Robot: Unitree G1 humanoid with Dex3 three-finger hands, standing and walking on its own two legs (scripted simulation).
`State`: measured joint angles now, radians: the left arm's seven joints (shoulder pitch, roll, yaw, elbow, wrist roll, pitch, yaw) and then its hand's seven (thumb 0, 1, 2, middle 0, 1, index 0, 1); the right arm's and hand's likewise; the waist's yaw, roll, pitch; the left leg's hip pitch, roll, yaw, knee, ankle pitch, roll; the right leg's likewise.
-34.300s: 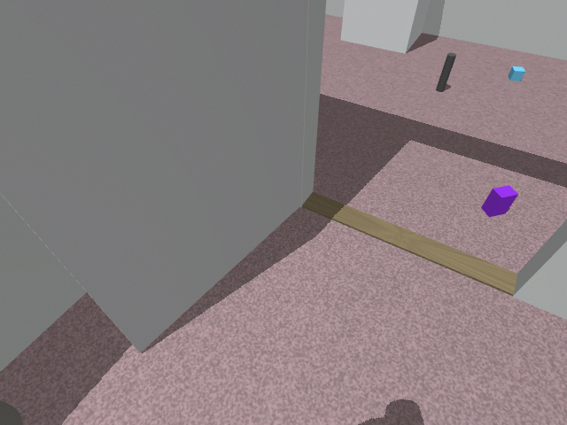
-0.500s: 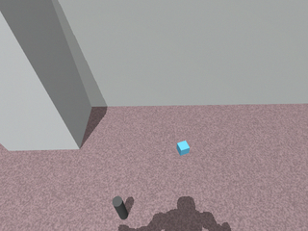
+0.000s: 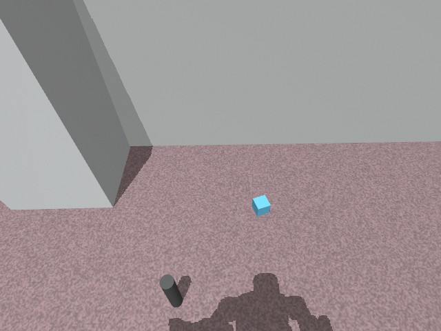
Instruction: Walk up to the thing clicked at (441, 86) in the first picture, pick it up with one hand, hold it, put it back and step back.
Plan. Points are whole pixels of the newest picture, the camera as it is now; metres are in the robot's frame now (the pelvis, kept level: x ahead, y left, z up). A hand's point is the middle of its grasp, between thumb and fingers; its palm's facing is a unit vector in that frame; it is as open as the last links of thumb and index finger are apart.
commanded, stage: step back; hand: left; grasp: from above
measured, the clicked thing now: (172, 292) +0.40 +0.23 -0.66
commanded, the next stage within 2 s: none
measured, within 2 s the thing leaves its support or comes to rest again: neither
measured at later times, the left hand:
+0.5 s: hand out of the picture +0.08 +0.32 -0.18, palm faces -0.06 -0.94 -0.33, open 7.4 cm
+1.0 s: hand out of the picture -0.02 +0.35 -0.17, palm faces -0.02 -0.93 -0.36, open 7.4 cm
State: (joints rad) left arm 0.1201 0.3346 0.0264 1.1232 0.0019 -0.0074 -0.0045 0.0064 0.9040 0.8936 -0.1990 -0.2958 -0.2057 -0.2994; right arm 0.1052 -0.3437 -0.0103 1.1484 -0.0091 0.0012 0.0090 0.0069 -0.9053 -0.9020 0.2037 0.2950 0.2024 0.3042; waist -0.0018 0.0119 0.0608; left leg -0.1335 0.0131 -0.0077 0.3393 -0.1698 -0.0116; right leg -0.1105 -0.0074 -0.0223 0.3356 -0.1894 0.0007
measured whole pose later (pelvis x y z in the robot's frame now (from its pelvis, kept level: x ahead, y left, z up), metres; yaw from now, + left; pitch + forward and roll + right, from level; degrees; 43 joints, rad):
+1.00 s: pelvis -0.17 +0.09 -0.03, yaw +0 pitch -1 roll -1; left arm 0.09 0.36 0.06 0.76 0.03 0.05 0.00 0.01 0.90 0.89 -0.20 -0.30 -0.21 -0.30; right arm 0.16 -0.42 -0.05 0.88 0.00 0.02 -0.02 0.01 -0.91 -0.90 0.20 0.30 0.20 0.30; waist -0.01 -0.01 0.18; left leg -0.24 -0.03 -0.07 0.66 -0.39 -0.01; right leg -0.39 -0.02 0.03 0.63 -0.22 0.02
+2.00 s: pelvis -0.48 +0.06 -0.02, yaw -2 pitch -1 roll -2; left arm 0.13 0.39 0.09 0.75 0.02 0.10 -0.01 0.01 0.90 0.89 -0.20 -0.30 -0.21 -0.30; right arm 0.21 -0.36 -0.04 0.86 -0.04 0.00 -0.03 0.01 -0.90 -0.90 0.21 0.30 0.21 0.30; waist 0.00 -0.06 0.16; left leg -0.32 0.01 -0.03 0.59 -0.25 0.02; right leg -0.50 0.12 0.18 1.27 -0.48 0.00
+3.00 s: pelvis -0.63 -0.03 -0.02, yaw +2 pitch -3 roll +0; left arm 0.23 0.35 0.07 0.96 0.04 -0.04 -0.02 0.01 0.90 0.89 -0.20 -0.30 -0.21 -0.30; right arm 0.25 -0.40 -0.06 0.96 -0.02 0.01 0.01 0.01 -0.91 -0.90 0.20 0.29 0.20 0.30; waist 0.03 0.04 0.07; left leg -0.33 -0.02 -0.07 0.93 -0.52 0.02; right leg -0.31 0.00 -0.06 0.63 -0.28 -0.04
